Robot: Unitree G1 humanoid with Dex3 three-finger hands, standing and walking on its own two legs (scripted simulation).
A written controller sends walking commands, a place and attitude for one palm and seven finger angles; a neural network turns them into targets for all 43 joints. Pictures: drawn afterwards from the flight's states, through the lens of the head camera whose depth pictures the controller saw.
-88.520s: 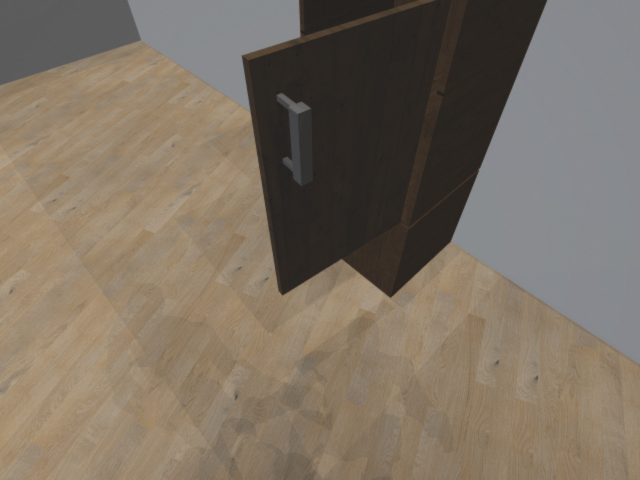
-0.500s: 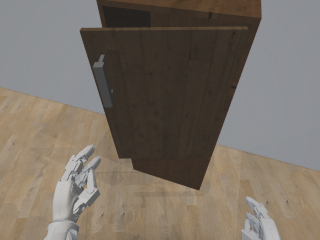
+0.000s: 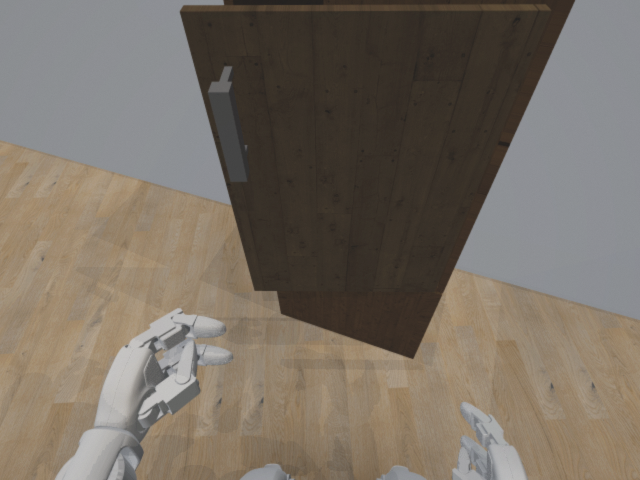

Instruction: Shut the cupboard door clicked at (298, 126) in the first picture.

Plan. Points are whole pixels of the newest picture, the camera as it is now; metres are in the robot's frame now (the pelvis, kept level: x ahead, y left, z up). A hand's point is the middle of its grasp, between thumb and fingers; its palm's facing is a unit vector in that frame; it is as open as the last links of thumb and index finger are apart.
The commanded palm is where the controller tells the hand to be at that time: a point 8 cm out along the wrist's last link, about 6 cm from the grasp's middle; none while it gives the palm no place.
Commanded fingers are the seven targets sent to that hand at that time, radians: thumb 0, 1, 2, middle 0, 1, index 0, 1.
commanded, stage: raise the hand and make a fist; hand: left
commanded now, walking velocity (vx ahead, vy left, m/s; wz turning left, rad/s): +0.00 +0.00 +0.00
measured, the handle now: (233, 126) +0.51 +0.15 +0.17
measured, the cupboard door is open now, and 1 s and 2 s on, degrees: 20 20 20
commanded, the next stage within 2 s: bring the fist close to the handle in 1.14 s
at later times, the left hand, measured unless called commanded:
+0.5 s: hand (121, 315) +0.24 +0.20 +0.15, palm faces +0.14 -0.99 -0.07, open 3.1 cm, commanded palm +0.21 +0.24 +0.15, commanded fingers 0.00 0.90 0.90 -1.30 -1.50 -1.30 -1.50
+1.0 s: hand (152, 303) +0.25 +0.18 +0.16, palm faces +0.02 -1.00 -0.04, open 3.1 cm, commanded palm +0.23 +0.23 +0.18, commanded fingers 0.00 0.90 0.90 -1.30 -1.50 -1.30 -1.50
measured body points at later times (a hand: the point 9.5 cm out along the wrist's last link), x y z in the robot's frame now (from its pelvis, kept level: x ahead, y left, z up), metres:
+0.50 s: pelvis +0.03 +0.00 +0.03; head +0.04 -0.01 +0.48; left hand +0.23 +0.25 +0.16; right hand +0.23 -0.21 -0.03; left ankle +0.02 +0.10 -0.68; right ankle +0.04 -0.12 -0.68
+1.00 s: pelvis +0.03 -0.01 +0.05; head +0.02 -0.03 +0.50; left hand +0.25 +0.23 +0.16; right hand +0.22 -0.24 -0.02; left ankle +0.02 +0.10 -0.68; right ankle +0.04 -0.12 -0.68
